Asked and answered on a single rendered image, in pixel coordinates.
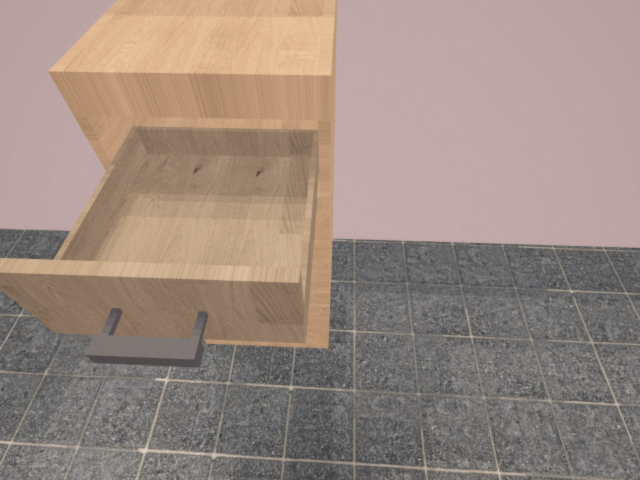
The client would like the drawer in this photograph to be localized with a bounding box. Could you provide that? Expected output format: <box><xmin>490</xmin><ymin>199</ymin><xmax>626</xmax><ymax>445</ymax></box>
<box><xmin>0</xmin><ymin>126</ymin><xmax>319</xmax><ymax>343</ymax></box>

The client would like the handle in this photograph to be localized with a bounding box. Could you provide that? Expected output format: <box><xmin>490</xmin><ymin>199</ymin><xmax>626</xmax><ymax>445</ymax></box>
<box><xmin>85</xmin><ymin>308</ymin><xmax>208</xmax><ymax>368</ymax></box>

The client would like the cabinet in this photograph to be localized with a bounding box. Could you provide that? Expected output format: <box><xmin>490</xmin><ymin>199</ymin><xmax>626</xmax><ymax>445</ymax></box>
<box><xmin>48</xmin><ymin>0</ymin><xmax>337</xmax><ymax>349</ymax></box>

